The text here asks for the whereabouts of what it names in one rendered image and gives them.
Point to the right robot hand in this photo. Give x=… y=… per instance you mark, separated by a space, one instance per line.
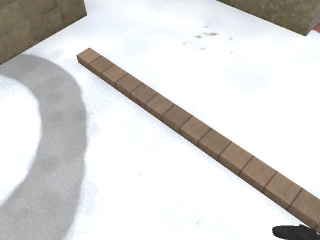
x=291 y=232

